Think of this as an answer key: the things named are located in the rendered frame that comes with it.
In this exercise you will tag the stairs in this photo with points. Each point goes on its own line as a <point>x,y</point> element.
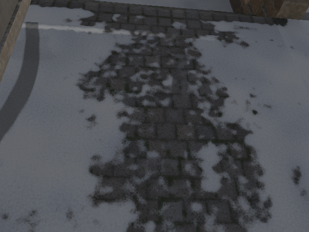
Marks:
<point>161,7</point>

